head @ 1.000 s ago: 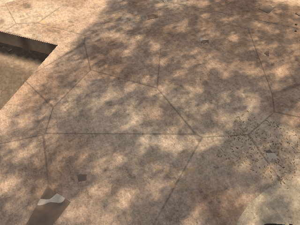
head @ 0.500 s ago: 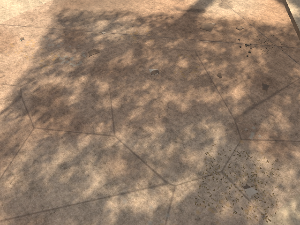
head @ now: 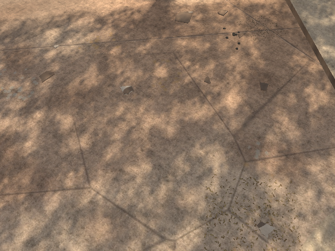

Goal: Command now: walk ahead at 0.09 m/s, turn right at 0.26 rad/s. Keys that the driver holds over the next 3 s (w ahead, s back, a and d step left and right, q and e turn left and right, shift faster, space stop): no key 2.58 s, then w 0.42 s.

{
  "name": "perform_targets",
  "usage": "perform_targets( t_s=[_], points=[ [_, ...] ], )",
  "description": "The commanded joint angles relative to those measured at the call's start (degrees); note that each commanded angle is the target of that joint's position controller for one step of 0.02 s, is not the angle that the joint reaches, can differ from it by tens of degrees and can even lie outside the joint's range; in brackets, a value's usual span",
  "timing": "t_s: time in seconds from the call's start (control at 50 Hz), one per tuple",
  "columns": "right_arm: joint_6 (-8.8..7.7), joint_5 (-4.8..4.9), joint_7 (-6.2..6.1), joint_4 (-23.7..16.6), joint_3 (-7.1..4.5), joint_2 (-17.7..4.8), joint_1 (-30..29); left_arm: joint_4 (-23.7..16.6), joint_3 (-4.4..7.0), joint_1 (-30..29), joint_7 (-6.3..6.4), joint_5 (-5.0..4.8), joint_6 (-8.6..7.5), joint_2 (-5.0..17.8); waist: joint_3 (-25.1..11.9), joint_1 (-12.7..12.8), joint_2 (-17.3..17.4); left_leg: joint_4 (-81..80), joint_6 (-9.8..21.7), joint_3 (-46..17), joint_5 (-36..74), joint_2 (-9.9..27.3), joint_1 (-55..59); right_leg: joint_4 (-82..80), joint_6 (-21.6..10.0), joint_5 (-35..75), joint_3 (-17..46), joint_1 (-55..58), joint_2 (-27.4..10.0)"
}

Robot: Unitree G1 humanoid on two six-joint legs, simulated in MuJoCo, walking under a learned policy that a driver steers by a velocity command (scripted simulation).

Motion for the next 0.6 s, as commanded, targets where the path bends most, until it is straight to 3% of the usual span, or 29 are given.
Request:
perform_targets(
  t_s=[0.02,0.1,0.12,0.14,0.16,0.18,0.2,0.22,0.28,0.32,0.4,0.6],
  points=[
    [-0.05,0.37,0.37,-2.6,-0.81,-4.0,1.7,-3.2,1.45,-0.3,0.66,0.35,0.07,7.8,-10.8,-0.3,-7.4,-5.6,0.0,1.6,4.4,-1.0,9.4,-2.7,-8.0,26.2,7.9,4.4,-14.7],
    [-0.71,0.3,1.19,-3.2,-1.03,-4.7,0.6,-2.5,0.44,0.1,0.36,0.5,0.48,6.7,-9.1,-0.1,-8.4,-14.5,2.0,2.1,0.4,-2.3,13.0,1.5,-7.4,22.6,11.7,6.7,-16.1],
    [-1.08,0.14,1.43,-2.9,-0.97,-4.3,1.8,-2.5,-0.05,-0.6,0.41,0.13,0.51,5.9,-8.9,-1.5,-8.1,-20.8,3.2,2.6,4.3,-2.7,16.8,3.3,-6.0,20.6,11.9,6.2,-15.2],
    [-1.5,-0.45,1.54,-2.7,-0.98,-4.7,2.9,-2.3,-0.54,0.2,0.45,0.14,0.28,4.9,-8.8,-2.3,-6.8,-27.2,4.7,1.0,15.0,-1.2,22.8,4.5,-3.5,16.2,11.8,4.4,-13.3],
    [-1.72,-1.39,1.2,-3.0,-1.42,-7.8,4.0,-2.6,-1.2,2.2,0.44,1.42,-0.29,3.1,-11.2,-1.0,-1.9,-26.0,7.1,-5.1,32.5,5.9,30.1,8.6,-0.4,8.2,9.4,1.5,-9.7],
    [-1.18,-1.61,0.9,-3.3,-1.63,-9.5,2.8,-1.5,-1.09,8.4,0.3,1.73,-0.8,2.7,-12.8,2.9,7.2,-22.5,13.6,-10.5,43.5,12.3,35.7,12.4,2.5,-10.8,4.8,-4.3,-4.4],
    [-0.65,-1.15,0.94,-2.5,-0.59,-4.6,2.7,-1.7,-1.16,6.8,0.35,1.52,-0.72,3.7,-14.2,1.6,10.4,-23.9,17.7,-13.9,37.2,14.4,33.2,12.7,4.7,-14.8,2.3,-3.1,-5.6],
    [-0.4,-0.76,1.25,-2.5,-0.08,-3.1,2.1,-2.1,-0.81,4.0,0.39,1.16,-0.26,5.0,-13.0,0.7,9.3,-24.6,16.5,-13.0,31.1,11.9,30.7,10.8,5.3,-12.0,2.0,-0.8,-6.7],
    [-0.31,-0.33,2.06,-3.1,-0.38,-4.6,-0.6,-1.3,-0.57,2.3,0.22,1.13,2.06,5.2,-8.2,0.0,3.5,-22.9,9.2,-3.5,14.2,3.4,25.0,4.9,3.6,-2.6,2.8,2.1,-6.9],
    [-0.58,-0.43,2.25,-2.7,-0.54,-4.8,0.6,-1.2,-0.72,1.6,0.1,0.82,2.18,4.7,-7.1,-1.1,0.9,-21.2,7.1,-0.6,12.7,0.7,25.4,4.1,1.8,-0.1,3.9,1.7,-7.5],
    [-0.35,-0.09,1.78,-2.2,-0.31,-3.5,0.9,-0.4,-0.81,1.4,0.13,0.81,1.17,4.0,-7.8,-1.6,-1.0,-19.1,7.4,0.0,18.2,0.2,28.6,4.3,2.0,4.6,4.3,1.8,-8.0],
    [0.73,0.0,1.63,0.3,-0.46,-3.1,-0.2,2.1,-0.87,2.0,0.73,0.65,0.77,3.6,-5.2,-1.5,-2.4,-20.1,7.0,0.6,14.6,-1.0,29.1,2.8,2.6,3.8,4.4,2.4,-8.3]
  ],
)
